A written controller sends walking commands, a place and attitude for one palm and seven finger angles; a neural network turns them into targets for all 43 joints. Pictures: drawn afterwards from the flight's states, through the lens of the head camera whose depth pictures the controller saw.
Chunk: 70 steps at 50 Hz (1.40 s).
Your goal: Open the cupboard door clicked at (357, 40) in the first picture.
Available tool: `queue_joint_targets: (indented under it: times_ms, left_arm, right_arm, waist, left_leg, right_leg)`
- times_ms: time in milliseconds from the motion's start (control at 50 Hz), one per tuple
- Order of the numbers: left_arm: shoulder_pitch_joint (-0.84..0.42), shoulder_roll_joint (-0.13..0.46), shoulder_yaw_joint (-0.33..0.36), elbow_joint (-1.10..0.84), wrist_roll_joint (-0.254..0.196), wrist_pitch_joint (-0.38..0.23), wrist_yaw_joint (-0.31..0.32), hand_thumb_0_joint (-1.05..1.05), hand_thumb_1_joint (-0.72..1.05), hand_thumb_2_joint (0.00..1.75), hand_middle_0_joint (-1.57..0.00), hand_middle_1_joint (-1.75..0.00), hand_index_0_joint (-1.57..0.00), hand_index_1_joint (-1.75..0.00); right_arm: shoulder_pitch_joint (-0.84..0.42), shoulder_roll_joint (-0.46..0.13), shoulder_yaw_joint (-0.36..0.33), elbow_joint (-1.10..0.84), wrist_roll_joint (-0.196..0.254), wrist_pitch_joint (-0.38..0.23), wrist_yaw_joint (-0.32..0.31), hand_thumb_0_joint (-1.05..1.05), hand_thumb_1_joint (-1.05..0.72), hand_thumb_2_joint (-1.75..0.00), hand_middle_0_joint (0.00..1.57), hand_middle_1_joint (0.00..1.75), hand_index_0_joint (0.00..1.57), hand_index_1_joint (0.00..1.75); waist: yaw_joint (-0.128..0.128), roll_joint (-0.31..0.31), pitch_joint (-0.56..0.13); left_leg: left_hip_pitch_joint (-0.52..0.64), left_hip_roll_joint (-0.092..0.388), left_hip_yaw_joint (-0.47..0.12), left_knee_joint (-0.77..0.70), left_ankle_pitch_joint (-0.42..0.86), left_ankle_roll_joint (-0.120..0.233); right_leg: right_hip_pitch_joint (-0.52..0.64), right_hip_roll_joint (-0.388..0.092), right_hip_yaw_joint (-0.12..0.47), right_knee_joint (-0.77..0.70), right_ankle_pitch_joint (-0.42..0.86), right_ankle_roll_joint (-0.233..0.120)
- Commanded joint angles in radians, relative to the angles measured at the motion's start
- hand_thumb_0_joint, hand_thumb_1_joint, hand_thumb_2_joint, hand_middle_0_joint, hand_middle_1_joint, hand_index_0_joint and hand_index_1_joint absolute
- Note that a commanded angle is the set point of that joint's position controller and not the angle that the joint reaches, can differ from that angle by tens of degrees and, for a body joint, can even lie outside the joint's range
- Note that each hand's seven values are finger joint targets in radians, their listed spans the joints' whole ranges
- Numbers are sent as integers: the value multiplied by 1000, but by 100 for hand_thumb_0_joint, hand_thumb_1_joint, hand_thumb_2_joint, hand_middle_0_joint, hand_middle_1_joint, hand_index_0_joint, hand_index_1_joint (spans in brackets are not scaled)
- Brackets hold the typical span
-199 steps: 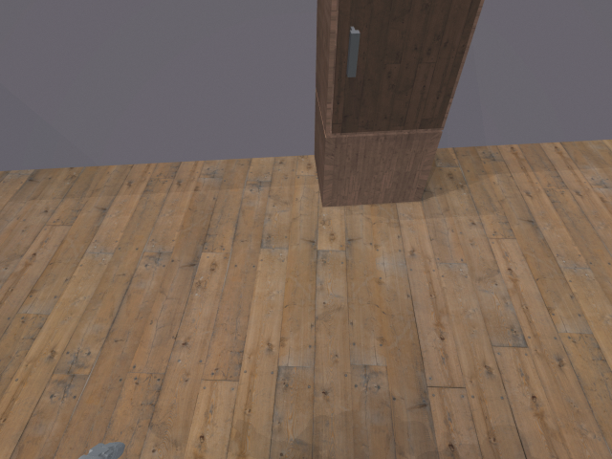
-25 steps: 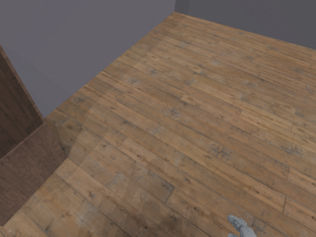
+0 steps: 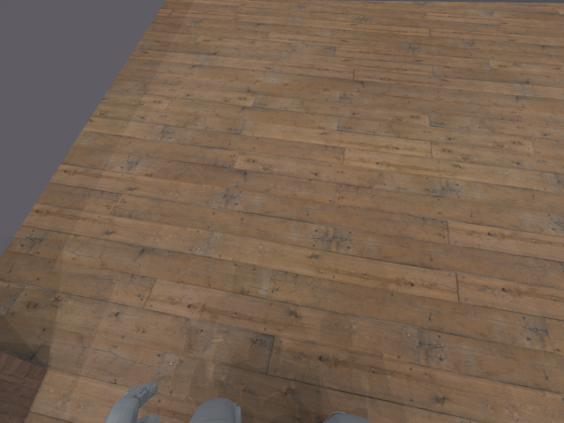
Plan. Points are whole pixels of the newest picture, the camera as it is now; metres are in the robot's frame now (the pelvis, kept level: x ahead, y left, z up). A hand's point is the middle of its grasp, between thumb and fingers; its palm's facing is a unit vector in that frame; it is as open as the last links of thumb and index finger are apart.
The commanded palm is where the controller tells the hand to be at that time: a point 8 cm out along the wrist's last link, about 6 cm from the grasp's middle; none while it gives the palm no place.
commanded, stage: turn to face it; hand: left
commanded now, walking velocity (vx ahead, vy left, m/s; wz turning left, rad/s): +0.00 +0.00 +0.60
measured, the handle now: out of the picture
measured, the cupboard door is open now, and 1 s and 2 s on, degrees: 0 0 0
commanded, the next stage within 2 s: none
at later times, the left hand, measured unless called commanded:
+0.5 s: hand out of the picture +0.06 +0.23 -0.15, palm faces +0.22 -0.94 -0.24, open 7.4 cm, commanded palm none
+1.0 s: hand out of the picture -0.07 +0.17 -0.16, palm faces +0.54 -0.80 -0.25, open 7.4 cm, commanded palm none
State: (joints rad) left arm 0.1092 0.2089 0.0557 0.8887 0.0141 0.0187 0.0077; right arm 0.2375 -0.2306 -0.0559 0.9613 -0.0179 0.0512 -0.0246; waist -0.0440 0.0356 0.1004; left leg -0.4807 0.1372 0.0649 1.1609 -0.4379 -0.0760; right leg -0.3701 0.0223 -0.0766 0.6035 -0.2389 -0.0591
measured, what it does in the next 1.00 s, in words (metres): steps on the spot, turning left: left foot, then right foot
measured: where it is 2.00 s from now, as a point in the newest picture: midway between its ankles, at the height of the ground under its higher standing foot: outside the picture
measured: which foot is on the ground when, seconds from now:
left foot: up 0.00-0.16, down 0.18-0.60, up 0.62-1.00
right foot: down 0.00-0.20, up 0.22-0.56, down 0.58-1.00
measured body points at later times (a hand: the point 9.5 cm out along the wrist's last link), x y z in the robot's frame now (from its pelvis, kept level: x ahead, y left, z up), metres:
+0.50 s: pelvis +0.02 +0.01 +0.01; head +0.07 +0.02 +0.46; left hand +0.05 +0.28 -0.13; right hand +0.09 -0.22 -0.14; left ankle +0.03 +0.13 -0.73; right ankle +0.02 -0.13 -0.69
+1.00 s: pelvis +0.00 -0.02 +0.01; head +0.03 +0.00 +0.46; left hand -0.10 +0.22 -0.14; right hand +0.25 -0.19 -0.12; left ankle -0.08 +0.08 -0.70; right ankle +0.04 -0.12 -0.73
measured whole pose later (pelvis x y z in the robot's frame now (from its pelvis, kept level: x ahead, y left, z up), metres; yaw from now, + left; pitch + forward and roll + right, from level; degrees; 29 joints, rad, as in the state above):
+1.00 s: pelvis +0.00 -0.02 +0.01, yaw +33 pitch +0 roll +1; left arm 0.25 0.22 0.04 0.91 0.03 0.02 0.01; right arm 0.10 -0.27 -0.07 0.90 -0.01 0.08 0.03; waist 0.02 -0.02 0.09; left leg -0.35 0.05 0.09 0.76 -0.42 -0.06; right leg -0.22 -0.16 -0.29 0.58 -0.34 0.00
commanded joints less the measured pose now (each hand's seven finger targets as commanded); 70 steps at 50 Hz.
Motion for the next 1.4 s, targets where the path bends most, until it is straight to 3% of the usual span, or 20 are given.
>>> queue_joint_targets:
  times_ms: [0, 120, 140, 180, 200, 300, 440, 520, 540, 580, 600, 640, 680, 900, 980, 1000, 1020, 1040, 1140, 1380]
  left_arm:
    - [40, 136, 22, -25, 14, -22, 22, 0, 90, 90, -20, -30, -20, -30]
    - [40, 119, 9, 19, -3, -15, 25, 0, 90, 90, -20, -30, -20, -30]
    - [59, 95, 8, 18, -6, -6, 24, 0, 90, 90, -20, -30, -20, -30]
    - [81, 42, 6, -4, -9, 5, 18, 0, 90, 90, -20, -30, -20, -30]
    - [47, 57, 11, -12, -2, 8, 21, 0, 90, 90, -20, -30, -20, -30]
    - [34, 43, 26, -8, -2, -4, 10, 0, 90, 90, -20, -30, -20, -30]
    - [13, 38, 26, -32, -14, -6, 15, 0, 90, 90, -20, -30, -20, -30]
    - [124, 73, 33, -11, -18, -9, 20, 0, 90, 90, -20, -30, -20, -30]
    - [173, 105, 40, -3, -14, -14, 24, 0, 90, 90, -20, -30, -20, -30]
    - [160, 255, 58, -26, 10, -17, 31, 0, 90, 90, -20, -30, -20, -30]
    - [142, 219, 60, -34, 3, -20, 37, 0, 90, 90, -20, -30, -20, -30]
    - [41, 164, 36, -57, 6, -20, 31, 0, 90, 90, -20, -30, -20, -30]
    - [40, 146, 26, -67, 8, -28, 28, 0, 90, 90, -20, -30, -20, -30]
    - [173, 228, 41, -30, 18, -17, 22, 0, 90, 90, -20, -30, -20, -30]
    - [166, 239, 52, -22, 9, -9, 16, 0, 90, 90, -20, -30, -20, -30]
    - [161, 218, 51, -28, 2, -5, 12, 0, 90, 90, -20, -30, -20, -30]
    - [151, 154, 41, -75, -5, -4, 2, 0, 90, 90, -20, -30, -20, -30]
    - [83, 141, 24, -113, 5, 5, 6, 0, 90, 90, -20, -30, -20, -30]
    - [88, 141, 43, -52, 2, 13, 0, 0, 90, 90, -20, -30, -20, -30]
    - [51, 112, 29, -96, -11, 4, 15, 0, 90, 90, -20, -30, -20, -30]
  right_arm:
    - [104, -33, 6, -17, -3, -20, 4, 0, -90, -90, 20, 30, 20, 30]
    - [125, -7, 22, 22, 4, -39, 14, 0, -90, -90, 20, 30, 20, 30]
    - [119, -36, 15, 20, 3, -43, 17, 0, -90, -90, 20, 30, 20, 30]
    - [80, -133, -4, -16, -11, -43, 14, 0, -90, -90, 20, 30, 20, 30]
    - [79, -137, -12, -10, -14, -47, 8, 0, -90, -90, 20, 30, 20, 30]
    - [62, -128, -27, -25, -8, -55, -2, 0, -90, -90, 20, 30, 20, 30]
    - [90, -165, -57, -36, -8, -40, 4, 0, -90, -90, 20, 30, 20, 30]
    - [-2, -175, -66, -73, -2, -27, 15, 0, -90, -90, 20, 30, 20, 30]
    - [-25, -162, -67, -89, 4, -25, 19, 0, -90, -90, 20, 30, 20, 30]
    - [-48, -77, -54, -142, 2, -22, 29, 0, -90, -90, 20, 30, 20, 30]
    - [-70, -126, -65, -132, -9, -5, 29, 0, -90, -90, 20, 30, 20, 30]
    - [-65, -102, -62, -94, -10, 8, 42, 0, -90, -90, 20, 30, 20, 30]
    - [-36, -93, -55, -81, -8, 10, 51, 0, -90, -90, 20, 30, 20, 30]
    - [-210, -90, -25, -150, 5, -1, 58, 0, -90, -90, 20, 30, 20, 30]
    - [-127, -114, -26, -142, 4, -20, 52, 0, -90, -90, 20, 30, 20, 30]
    - [-59, -166, -41, -128, 1, -30, 53, 0, -90, -90, 20, 30, 20, 30]
    - [10, -291, -73, -124, -6, -38, 46, 0, -90, -90, 20, 30, 20, 30]
    - [77, -326, -79, -98, 6, -31, 40, 0, -90, -90, 20, 30, 20, 30]
    - [-90, -207, -45, -134, 0, -44, 18, 0, -90, -90, 20, 30, 20, 30]
    - [-54, -214, -68, -118, -9, -27, 24, 0, -90, -90, 20, 30, 20, 30]
  waist:
    - [14, -132, -192]
    - [18, -156, -111]
    - [30, -48, -81]
    - [42, 234, -6]
    - [24, 309, -1]
    - [25, 75, -144]
    - [-15, 124, -239]
    - [43, 124, -230]
    - [70, 64, -231]
    - [83, -334, -151]
    - [85, -336, -127]
    - [23, -181, -15]
    - [13, -203, -30]
    - [99, -235, -105]
    - [56, -220, -172]
    - [16, -89, -218]
    - [-23, 234, -246]
    - [-48, 229, -245]
    - [31, 102, -147]
    - [22, 131, -155]
  left_leg:
    - [60, -23, -20, -119, 37, 15]
    - [268, -55, 23, -616, 237, 31]
    - [288, -21, -40, -685, 298, 49]
    - [143, 198, -376, -885, 359, 184]
    - [123, 216, -458, -947, 383, 233]
    - [353, 122, -305, -823, 648, 245]
    - [453, 99, -370, -750, 791, 257]
    - [267, 30, -384, -715, 633, 195]
    - [158, -9, -358, -670, 480, 149]
    - [-160, -198, -92, -273, -131, 30]
    - [-118, -139, -143, -117, -131, 41]
    - [-124, -106, -118, 47, 0, 29]
    - [-123, -100, -77, 67, 67, 8]
    - [24, -93, 37, -340, -15, 7]
    - [225, -105, 79, -646, 154, 39]
    - [416, -51, -1, -769, 332, 67]
    - [606, 223, -354, -770, 737, 200]
    - [583, 327, -409, -765, 959, 299]
    - [368, 107, -236, -792, 702, 218]
    - [279, 58, -411, -765, 582, 239]
  right_leg:
    - [125, -261, 199, -263, 317, -107]
    - [76, -243, 89, -209, 85, -33]
    - [23, -211, 64, -145, 11, 8]
    - [-19, -68, -43, 71, -169, 98]
    - [-45, -56, -10, 245, -284, 98]
    - [-151, -74, 62, 407, -215, 117]
    - [-85, -38, 66, 190, -246, 132]
    - [162, -19, 40, -112, -57, 120]
    - [290, -66, 66, -243, 25, 109]
    - [324, -506, 428, -368, 63, -70]
    - [197, -505, 403, -373, 32, -87]
    - [103, -384, 236, -333, 81, -63]
    - [150, -330, 112, -289, 214, -41]
    - [299, -403, 10, -203, 421, -68]
    - [271, -386, -79, -47, 443, 5]
    - [143, -354, -114, 127, 348, 56]
    - [-174, -208, -147, 357, -207, 146]
    - [-260, -172, -45, 487, -440, 156]
    - [-196, -152, 57, 570, -170, 161]
    - [19, -53, 59, 132, -192, 146]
